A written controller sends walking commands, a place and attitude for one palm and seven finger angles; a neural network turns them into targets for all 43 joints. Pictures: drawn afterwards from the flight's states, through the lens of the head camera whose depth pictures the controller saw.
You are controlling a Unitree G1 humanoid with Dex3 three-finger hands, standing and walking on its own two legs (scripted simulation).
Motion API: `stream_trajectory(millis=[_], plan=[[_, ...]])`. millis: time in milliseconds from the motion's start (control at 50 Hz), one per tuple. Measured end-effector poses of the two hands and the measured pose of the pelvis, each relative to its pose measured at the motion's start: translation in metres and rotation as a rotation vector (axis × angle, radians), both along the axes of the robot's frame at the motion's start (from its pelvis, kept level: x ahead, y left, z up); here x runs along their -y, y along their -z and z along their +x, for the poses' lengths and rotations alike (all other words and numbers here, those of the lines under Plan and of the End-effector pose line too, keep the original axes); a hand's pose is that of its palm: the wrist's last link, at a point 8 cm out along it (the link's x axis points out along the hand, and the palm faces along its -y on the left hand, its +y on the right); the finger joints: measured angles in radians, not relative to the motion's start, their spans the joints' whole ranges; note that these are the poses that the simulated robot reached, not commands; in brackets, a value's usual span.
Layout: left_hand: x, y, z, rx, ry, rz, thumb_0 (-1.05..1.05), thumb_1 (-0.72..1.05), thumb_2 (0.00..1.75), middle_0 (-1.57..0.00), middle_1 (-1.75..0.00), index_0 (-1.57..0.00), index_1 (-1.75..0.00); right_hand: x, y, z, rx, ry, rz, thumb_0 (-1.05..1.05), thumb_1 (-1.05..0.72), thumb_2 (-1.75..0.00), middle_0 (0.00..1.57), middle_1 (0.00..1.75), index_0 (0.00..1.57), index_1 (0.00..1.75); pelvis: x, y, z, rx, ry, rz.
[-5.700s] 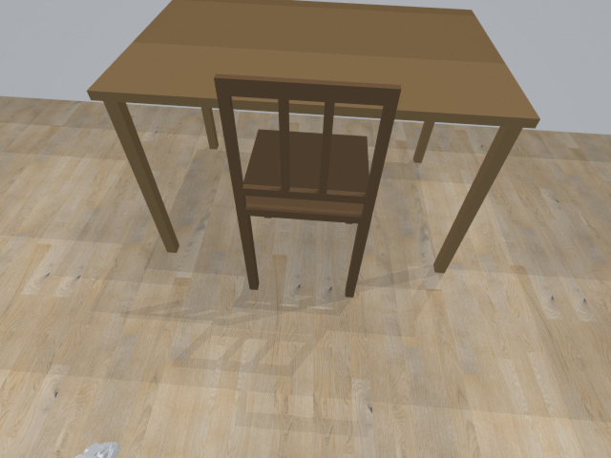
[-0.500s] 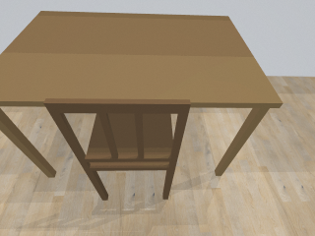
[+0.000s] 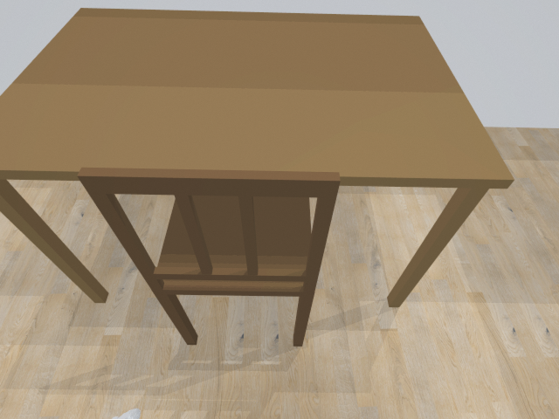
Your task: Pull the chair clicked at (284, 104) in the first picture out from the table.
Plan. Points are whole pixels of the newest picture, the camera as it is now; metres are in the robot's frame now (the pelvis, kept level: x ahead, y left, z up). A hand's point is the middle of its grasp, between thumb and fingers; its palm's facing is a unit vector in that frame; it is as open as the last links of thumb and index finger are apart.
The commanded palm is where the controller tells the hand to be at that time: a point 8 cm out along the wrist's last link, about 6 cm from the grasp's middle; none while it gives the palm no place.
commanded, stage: raise the hand toward the chair's back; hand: left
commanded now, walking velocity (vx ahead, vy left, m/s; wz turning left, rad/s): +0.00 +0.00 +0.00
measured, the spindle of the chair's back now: (196, 237) +0.44 +0.19 -0.09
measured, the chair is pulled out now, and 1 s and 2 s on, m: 0.00 0.00 0.00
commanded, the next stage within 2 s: aim the fingers beside a spindle in 2.00 s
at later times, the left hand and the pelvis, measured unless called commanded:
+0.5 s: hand (160, 406) +0.15 +0.18 -0.06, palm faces +0.09 -0.99 -0.07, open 10.8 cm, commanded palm +0.13 +0.23 -0.05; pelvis -0.05 -0.03 -0.11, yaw +1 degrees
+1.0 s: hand (145, 380) +0.18 +0.20 -0.05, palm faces +0.06 -1.00 -0.05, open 15.0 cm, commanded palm +0.15 +0.26 -0.04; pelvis -0.05 +0.01 -0.09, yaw -1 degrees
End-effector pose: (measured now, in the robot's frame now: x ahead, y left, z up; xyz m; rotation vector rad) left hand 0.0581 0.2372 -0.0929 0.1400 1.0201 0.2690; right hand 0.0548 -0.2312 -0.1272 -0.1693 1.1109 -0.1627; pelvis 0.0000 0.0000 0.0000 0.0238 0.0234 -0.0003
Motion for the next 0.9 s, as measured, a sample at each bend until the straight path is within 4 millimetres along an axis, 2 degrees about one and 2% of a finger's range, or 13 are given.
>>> stream_trajectory(millis=[100,160,200,240,340,420,460,520,600,660,740,820,900], plan=[[0.003,-0.063,0.099,0.576,0.090,0.036,0.02,0.86,0.87,-0.19,-0.29,-0.19,-0.29,0.023,-0.005,0.037,0.247,-0.035,-0.043,0.01,-0.91,-0.90,0.20,0.30,0.20,0.30,0.010,0.020,-0.019,-0.114,-0.029,-0.014],[0.014,-0.080,0.127,0.869,0.179,-0.018,0.01,0.80,0.85,-0.18,-0.28,-0.19,-0.28,0.038,-0.004,0.060,0.368,-0.055,-0.067,0.01,-0.91,-0.90,0.20,0.30,0.20,0.30,0.017,0.041,-0.030,-0.179,-0.013,-0.018],[0.023,-0.080,0.129,1.001,0.241,-0.071,0.01,0.76,0.83,-0.18,-0.27,-0.18,-0.27,0.047,-0.002,0.075,0.441,-0.063,-0.076,0.01,-0.91,-0.90,0.20,0.30,0.20,0.30,0.020,0.058,-0.036,-0.210,-0.002,-0.016],[0.027,-0.069,0.120,1.028,0.282,-0.100,0.01,0.71,0.81,-0.18,-0.26,-0.18,-0.26,0.053,0.001,0.088,0.496,-0.063,-0.080,0.01,-0.91,-0.90,0.20,0.30,0.20,0.30,0.024,0.072,-0.041,-0.225,0.006,-0.012],[0.019,-0.027,0.075,0.860,0.205,-0.114,0.01,0.59,0.77,-0.17,-0.25,-0.17,-0.25,0.054,0.010,0.105,0.551,-0.080,-0.088,0.01,-0.91,-0.90,0.20,0.30,0.20,0.30,0.028,0.093,-0.047,-0.231,-0.002,-0.015],[0.010,-0.023,0.052,0.859,0.155,-0.051,0.01,0.49,0.73,-0.16,-0.23,-0.16,-0.23,0.043,0.027,0.102,0.520,-0.124,-0.088,0.01,-0.91,-0.90,0.20,0.30,0.20,0.30,0.030,0.102,-0.050,-0.236,-0.015,-0.038],[0.008,-0.030,0.054,0.912,0.177,-0.034,0.01,0.45,0.71,-0.15,-0.23,-0.16,-0.23,0.036,0.039,0.095,0.484,-0.141,-0.081,0.01,-0.91,-0.90,0.20,0.30,0.20,0.30,0.030,0.105,-0.052,-0.243,-0.020,-0.050],[0.009,-0.036,0.070,0.971,0.233,-0.049,0.01,0.38,0.68,-0.14,-0.22,-0.15,-0.22,0.027,0.056,0.080,0.421,-0.138,-0.063,0.01,-0.91,-0.90,0.20,0.30,0.20,0.30,0.029,0.109,-0.054,-0.254,-0.022,-0.062],[0.011,-0.035,0.094,0.934,0.274,-0.104,0.01,0.28,0.64,-0.14,-0.20,-0.14,-0.20,0.018,0.068,0.056,0.345,-0.080,-0.040,0.02,-0.91,-0.90,0.20,0.30,0.21,0.30,0.023,0.105,-0.054,-0.261,-0.016,-0.064],[0.007,-0.036,0.104,0.885,0.266,-0.113,0.01,0.21,0.61,-0.13,-0.19,-0.14,-0.19,0.014,0.066,0.042,0.312,-0.031,-0.036,0.02,-0.91,-0.90,0.20,0.30,0.21,0.30,0.018,0.099,-0.052,-0.262,-0.006,-0.060],[-0.002,-0.045,0.106,0.888,0.241,-0.089,0.00,0.12,0.57,-0.12,-0.18,-0.13,-0.18,0.014,0.057,0.031,0.299,-0.006,-0.053,0.02,-0.91,-0.90,0.20,0.30,0.21,0.30,0.010,0.092,-0.049,-0.262,0.006,-0.058],[-0.010,-0.049,0.103,0.930,0.232,-0.073,0.00,0.03,0.53,-0.11,-0.16,-0.12,-0.16,0.016,0.049,0.033,0.312,-0.022,-0.086,0.02,-0.91,-0.90,0.20,0.30,0.21,0.30,0.001,0.091,-0.049,-0.265,0.008,-0.065],[-0.014,-0.048,0.098,0.947,0.234,-0.078,0.00,-0.06,0.49,-0.10,-0.15,-0.11,-0.15,0.015,0.042,0.044,0.347,-0.052,-0.116,0.02,-0.91,-0.90,0.20,0.30,0.20,0.30,-0.006,0.092,-0.051,-0.263,0.003,-0.077]])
